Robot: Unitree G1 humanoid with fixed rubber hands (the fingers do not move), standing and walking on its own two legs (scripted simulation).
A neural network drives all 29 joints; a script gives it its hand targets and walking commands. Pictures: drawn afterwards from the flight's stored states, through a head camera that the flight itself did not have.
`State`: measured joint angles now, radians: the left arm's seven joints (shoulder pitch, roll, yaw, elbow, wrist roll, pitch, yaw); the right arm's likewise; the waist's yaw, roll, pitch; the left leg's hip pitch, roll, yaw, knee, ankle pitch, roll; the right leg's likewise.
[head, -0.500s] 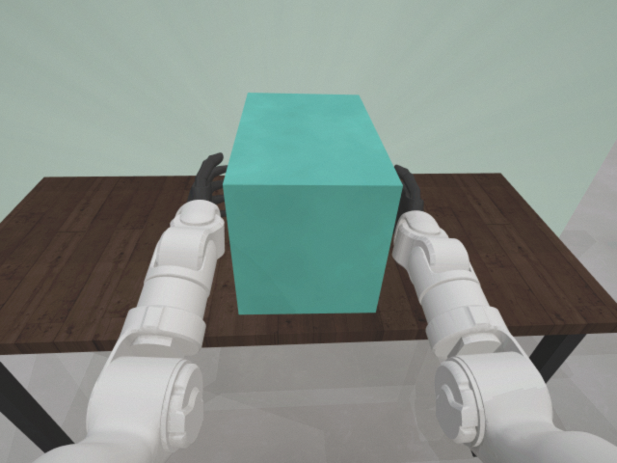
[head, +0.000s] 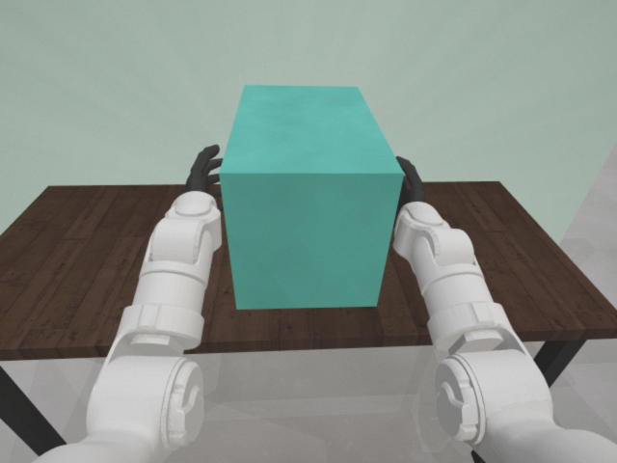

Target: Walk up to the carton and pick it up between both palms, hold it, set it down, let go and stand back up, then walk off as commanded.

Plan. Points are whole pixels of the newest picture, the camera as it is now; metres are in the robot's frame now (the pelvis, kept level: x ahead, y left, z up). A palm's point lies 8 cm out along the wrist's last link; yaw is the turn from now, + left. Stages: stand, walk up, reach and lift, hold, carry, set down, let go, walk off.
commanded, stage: reach and lift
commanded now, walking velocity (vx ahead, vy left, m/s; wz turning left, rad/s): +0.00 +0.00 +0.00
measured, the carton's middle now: (304, 184) +0.45 +0.01 +0.20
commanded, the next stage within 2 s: hold in 0.02 s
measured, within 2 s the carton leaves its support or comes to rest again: neither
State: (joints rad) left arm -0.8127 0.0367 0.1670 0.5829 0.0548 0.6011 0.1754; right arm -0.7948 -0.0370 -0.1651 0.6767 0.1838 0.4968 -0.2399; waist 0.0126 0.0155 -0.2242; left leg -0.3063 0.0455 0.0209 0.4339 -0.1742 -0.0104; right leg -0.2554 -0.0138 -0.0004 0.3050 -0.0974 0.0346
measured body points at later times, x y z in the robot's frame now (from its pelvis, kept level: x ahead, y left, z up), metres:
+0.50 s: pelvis +0.00 +0.00 +0.00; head -0.08 +0.01 +0.44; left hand +0.38 +0.15 +0.22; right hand +0.39 -0.13 +0.21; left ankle +0.03 +0.12 -0.74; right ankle +0.04 -0.15 -0.74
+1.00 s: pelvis +0.00 +0.00 +0.00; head -0.08 +0.01 +0.44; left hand +0.39 +0.15 +0.22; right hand +0.39 -0.12 +0.21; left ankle +0.03 +0.12 -0.74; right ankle +0.04 -0.15 -0.74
